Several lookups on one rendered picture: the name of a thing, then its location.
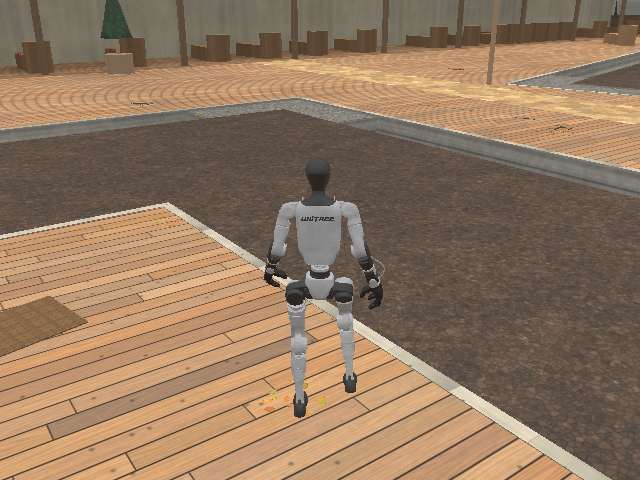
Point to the robot left hand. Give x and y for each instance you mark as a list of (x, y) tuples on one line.
[(278, 273)]

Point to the left robot upper arm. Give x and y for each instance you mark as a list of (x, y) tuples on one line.
[(286, 212)]

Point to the robot right hand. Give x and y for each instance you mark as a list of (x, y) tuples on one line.
[(377, 294)]

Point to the right robot forearm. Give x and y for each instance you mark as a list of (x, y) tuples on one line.
[(368, 268)]

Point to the right robot upper arm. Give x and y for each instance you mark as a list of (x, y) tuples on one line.
[(350, 211)]

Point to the robot left thigh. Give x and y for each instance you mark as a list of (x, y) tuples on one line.
[(296, 306)]

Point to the left robot forearm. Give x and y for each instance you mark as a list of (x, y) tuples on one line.
[(272, 261)]

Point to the robot right foot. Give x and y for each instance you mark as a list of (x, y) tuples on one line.
[(350, 385)]

